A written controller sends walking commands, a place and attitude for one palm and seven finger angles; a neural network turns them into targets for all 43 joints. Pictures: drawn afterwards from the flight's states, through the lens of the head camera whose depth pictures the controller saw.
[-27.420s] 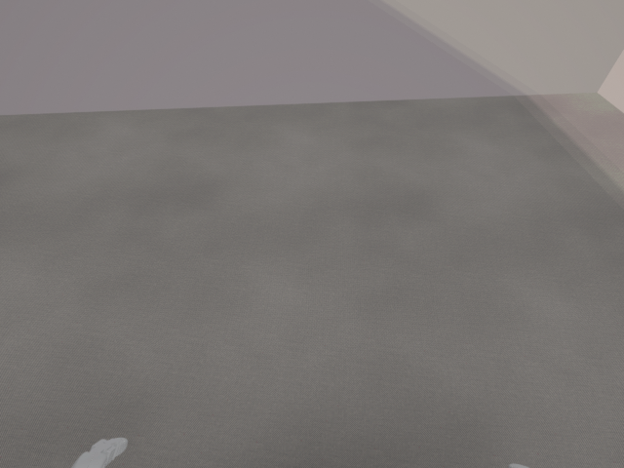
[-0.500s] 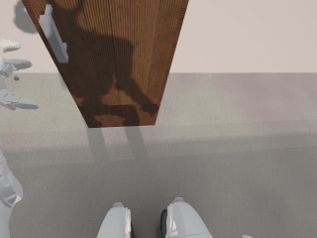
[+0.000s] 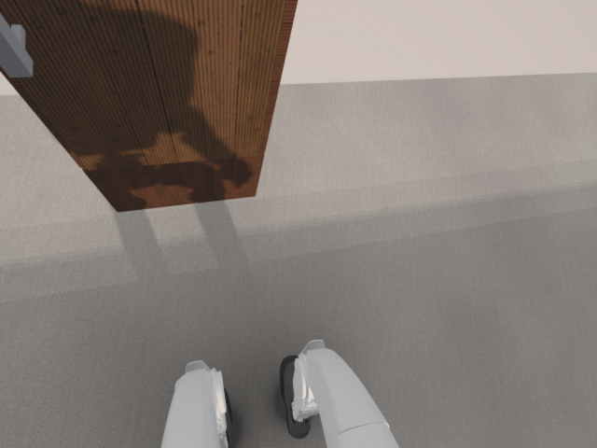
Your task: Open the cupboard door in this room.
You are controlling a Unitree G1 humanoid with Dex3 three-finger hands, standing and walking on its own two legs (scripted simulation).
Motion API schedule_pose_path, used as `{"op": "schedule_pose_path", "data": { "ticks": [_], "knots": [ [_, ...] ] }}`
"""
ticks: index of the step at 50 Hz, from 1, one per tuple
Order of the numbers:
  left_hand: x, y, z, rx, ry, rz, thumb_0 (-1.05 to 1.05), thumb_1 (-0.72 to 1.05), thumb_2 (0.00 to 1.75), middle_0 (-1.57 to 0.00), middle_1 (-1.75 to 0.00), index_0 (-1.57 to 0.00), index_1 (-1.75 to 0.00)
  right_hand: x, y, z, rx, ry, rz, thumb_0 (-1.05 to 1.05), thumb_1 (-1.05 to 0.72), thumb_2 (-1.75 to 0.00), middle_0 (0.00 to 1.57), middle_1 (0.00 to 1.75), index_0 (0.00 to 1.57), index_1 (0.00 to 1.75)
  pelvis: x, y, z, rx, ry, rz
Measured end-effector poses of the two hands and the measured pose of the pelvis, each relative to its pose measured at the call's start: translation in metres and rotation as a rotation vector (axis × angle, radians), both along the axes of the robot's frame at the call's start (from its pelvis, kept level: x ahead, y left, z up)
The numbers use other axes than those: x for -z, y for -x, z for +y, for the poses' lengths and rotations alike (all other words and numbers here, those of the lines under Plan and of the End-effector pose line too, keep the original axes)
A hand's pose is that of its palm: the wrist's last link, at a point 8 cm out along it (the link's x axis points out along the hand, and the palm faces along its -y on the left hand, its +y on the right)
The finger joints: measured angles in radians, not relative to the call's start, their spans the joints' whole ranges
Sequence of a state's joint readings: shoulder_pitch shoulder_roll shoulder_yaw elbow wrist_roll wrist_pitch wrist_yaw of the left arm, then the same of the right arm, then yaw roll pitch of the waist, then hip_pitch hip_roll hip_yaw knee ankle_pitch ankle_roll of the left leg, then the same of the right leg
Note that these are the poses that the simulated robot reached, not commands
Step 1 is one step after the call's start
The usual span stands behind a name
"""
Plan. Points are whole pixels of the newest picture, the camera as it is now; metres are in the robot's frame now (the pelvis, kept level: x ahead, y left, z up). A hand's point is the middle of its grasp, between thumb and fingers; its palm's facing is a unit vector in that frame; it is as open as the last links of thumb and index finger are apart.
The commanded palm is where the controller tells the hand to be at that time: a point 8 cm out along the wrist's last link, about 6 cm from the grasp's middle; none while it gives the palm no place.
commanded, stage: move the hooked fingers beside the handle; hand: left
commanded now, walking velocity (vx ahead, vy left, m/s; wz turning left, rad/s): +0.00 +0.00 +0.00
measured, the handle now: out of the picture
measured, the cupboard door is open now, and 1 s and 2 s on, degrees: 0 0 0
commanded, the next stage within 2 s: slide the fingers in behind the handle in 0.84 s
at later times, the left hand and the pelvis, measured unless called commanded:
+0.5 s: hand out of the picture +0.55 +0.34 +0.09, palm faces +0.07 -1.00 -0.01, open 14.0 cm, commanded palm +0.55 +0.34 +0.07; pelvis +0.02 +0.01 +0.01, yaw +0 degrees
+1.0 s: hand out of the picture +0.55 +0.33 +0.08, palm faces +0.09 -1.00 -0.04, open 14.0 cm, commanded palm +0.54 +0.34 +0.07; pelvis +0.01 +0.00 +0.01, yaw -1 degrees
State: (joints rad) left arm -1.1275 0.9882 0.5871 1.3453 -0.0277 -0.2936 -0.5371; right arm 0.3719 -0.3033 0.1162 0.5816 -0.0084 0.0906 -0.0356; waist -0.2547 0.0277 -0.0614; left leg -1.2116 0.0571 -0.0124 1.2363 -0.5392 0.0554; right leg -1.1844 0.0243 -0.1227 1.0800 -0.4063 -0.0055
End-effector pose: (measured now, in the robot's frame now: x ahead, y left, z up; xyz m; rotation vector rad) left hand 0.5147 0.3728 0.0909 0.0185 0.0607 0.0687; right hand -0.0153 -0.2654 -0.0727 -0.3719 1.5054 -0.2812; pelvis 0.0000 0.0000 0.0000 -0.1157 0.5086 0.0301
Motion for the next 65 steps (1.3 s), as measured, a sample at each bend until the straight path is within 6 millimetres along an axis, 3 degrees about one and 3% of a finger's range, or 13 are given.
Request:
{"op": "schedule_pose_path", "data": {
  "ticks": [8, 16, 22, 34, 51, 65],
  "knots": [
    [0.004, -0.021, 0.006, -0.013, -0.018, -0.039, -0.02, -0.49, 0.3, -0.3, -1.2, -0.3, -1.2, 0.003, 0.008, 0.009, 0.031, 0.002, 0.037, 0.0, -0.9, -0.89, 0.2, 0.3, 0.2, 0.3, 0.008, -0.003, 0.002, 0.011, 0.015, 0.044],
    [0.02, -0.018, 0.018, -0.006, -0.002, 0.024, -0.02, -0.49, 0.3, -0.3, -1.2, -0.3, -1.2, 0.0, 0.007, 0.022, 0.048, -0.033, 0.079, 0.0, -0.9, -0.89, 0.2, 0.3, 0.2, 0.3, 0.004, -0.01, 0.007, 0.015, 0.02, 0.052],
    [0.006, -0.015, 0.021, -0.014, -0.012, -0.046, -0.02, -0.49, 0.3, -0.3, -1.2, -0.3, -1.2, -0.007, -0.002, 0.025, 0.039, -0.039, 0.081, 0.0, -0.9, -0.89, 0.2, 0.3, 0.2, 0.3, -0.004, -0.017, 0.01, 0.0, 0.025, 0.042],
    [0.015, -0.011, 0.006, -0.002, 0.009, 0.021, -0.02, -0.5, 0.3, -0.3, -1.2, -0.3, -1.2, -0.016, -0.021, 0.016, 0.009, -0.015, 0.008, 0.0, -0.9, -0.89, 0.2, 0.3, 0.2, 0.3, -0.011, -0.021, 0.011, -0.004, 0.02, 0.011],
    [0.006, -0.005, 0.005, -0.018, -0.025, -0.017, -0.02, -0.5, 0.3, -0.3, -1.2, -0.3, -1.2, -0.005, -0.003, 0.012, 0.03, -0.034, 0.037, 0.0, -0.9, -0.89, 0.2, 0.3, 0.2, 0.3, -0.005, -0.012, 0.003, 0.004, 0.01, 0.011],
    [0.012, -0.01, -0.022, -0.001, 0.004, -0.01, -0.02, -0.5, 0.3, -0.3, -1.2, -0.3, -1.2, -0.003, -0.004, 0.006, 0.027, -0.03, 0.006, 0.0, -0.9, -0.89, 0.2, 0.3, 0.2, 0.3, -0.004, -0.007, -0.002, 0.005, 0.005, 0.005]
  ]
}}
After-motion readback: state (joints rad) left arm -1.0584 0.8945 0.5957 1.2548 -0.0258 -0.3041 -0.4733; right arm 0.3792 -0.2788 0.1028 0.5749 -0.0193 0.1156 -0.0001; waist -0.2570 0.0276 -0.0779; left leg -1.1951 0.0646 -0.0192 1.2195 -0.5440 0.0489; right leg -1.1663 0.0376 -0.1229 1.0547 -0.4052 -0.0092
